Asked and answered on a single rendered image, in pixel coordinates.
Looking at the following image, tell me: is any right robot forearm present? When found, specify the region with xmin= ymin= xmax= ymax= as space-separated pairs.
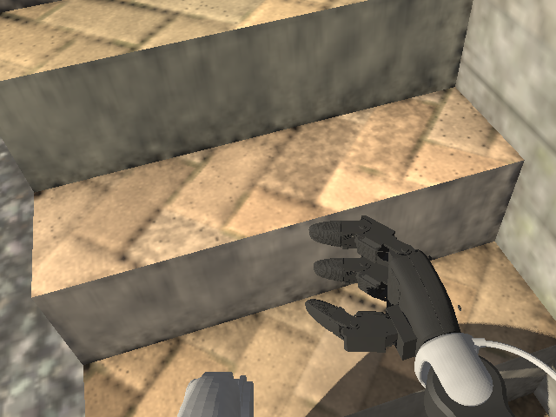
xmin=414 ymin=333 xmax=515 ymax=417

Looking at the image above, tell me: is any robot left thigh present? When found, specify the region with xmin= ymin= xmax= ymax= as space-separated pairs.
xmin=177 ymin=372 xmax=254 ymax=417

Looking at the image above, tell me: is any robot right hand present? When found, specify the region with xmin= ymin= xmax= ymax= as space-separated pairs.
xmin=305 ymin=215 xmax=461 ymax=361

